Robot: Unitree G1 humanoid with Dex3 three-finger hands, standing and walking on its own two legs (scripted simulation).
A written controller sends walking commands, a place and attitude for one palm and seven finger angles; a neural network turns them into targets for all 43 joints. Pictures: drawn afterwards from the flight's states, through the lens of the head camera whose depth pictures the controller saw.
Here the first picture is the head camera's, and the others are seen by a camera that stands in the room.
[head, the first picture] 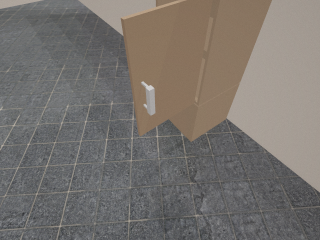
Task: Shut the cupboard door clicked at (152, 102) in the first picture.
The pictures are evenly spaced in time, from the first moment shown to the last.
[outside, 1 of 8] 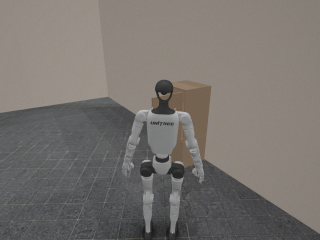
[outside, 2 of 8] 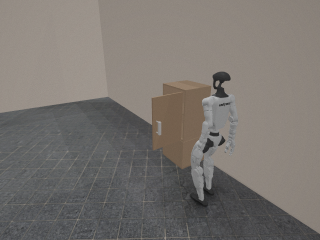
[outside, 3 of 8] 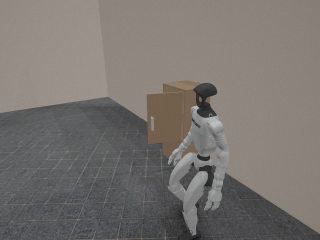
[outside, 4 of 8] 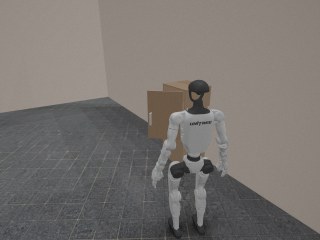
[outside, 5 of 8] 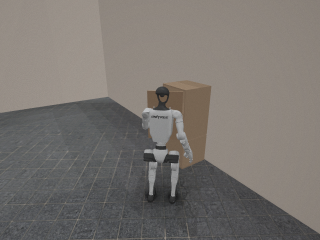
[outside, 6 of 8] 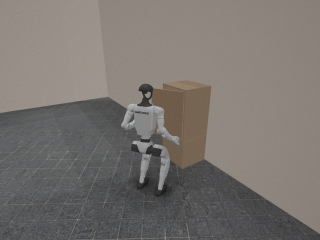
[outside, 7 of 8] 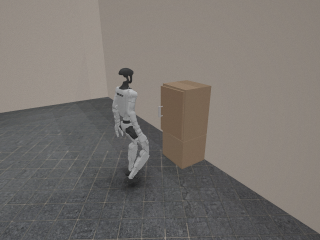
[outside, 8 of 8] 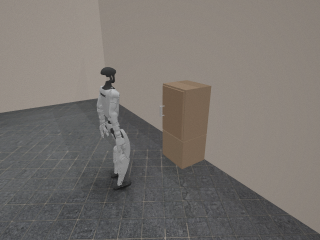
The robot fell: no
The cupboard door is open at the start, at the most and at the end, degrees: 93 93 0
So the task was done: yes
